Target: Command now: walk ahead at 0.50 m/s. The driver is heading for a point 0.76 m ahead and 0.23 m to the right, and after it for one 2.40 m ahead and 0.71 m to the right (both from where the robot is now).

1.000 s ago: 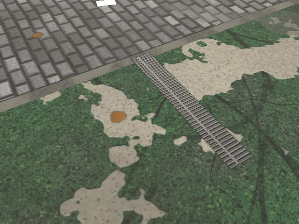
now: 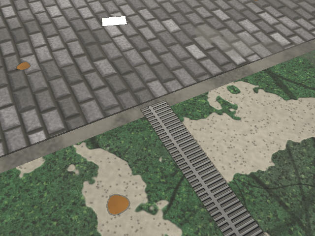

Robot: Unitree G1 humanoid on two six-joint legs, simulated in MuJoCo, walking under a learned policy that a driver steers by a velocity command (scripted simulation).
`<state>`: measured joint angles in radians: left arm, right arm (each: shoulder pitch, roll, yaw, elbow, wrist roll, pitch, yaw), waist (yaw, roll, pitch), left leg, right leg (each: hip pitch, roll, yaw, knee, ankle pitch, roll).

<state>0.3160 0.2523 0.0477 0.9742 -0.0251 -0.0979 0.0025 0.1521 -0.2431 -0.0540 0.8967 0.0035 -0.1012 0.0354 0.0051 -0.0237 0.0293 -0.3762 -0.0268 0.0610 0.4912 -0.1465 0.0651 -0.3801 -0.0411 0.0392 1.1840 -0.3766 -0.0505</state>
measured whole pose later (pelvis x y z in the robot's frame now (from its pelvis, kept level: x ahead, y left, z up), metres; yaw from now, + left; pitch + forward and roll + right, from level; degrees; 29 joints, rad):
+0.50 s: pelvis +0.28 -0.05 -0.01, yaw +0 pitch +2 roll +1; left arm 0.04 0.24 0.06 0.84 -0.01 -0.11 -0.04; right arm 0.37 -0.25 -0.05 1.03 0.01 -0.06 -0.01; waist -0.05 0.01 0.03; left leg -0.11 0.00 -0.02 0.82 -0.50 0.03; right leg -0.49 0.00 -0.05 0.57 -0.12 -0.05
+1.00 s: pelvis +0.55 -0.02 -0.01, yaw -5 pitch +2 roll -2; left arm 0.44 0.24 0.07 1.01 -0.02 -0.06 0.01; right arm -0.02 -0.23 -0.05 0.85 0.01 -0.11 0.03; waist 0.08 0.02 0.01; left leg -0.48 0.04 -0.02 0.47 -0.03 0.04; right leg 0.02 0.02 0.04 0.37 -0.42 0.00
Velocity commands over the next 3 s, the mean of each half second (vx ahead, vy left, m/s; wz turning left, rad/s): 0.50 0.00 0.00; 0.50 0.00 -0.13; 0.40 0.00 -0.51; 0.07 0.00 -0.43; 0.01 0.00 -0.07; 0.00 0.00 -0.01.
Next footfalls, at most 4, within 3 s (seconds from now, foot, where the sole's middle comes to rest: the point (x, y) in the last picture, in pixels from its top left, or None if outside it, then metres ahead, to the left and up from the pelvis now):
0.44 right None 0.42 -0.15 -0.77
1.00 left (141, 179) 0.72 0.09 -0.77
1.50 right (202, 155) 0.86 -0.21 -0.77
1.98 left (158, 134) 0.98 0.01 -0.77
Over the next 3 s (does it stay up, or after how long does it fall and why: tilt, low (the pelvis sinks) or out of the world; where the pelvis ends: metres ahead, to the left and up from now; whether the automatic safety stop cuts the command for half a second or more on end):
stays up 0.88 -0.07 0.00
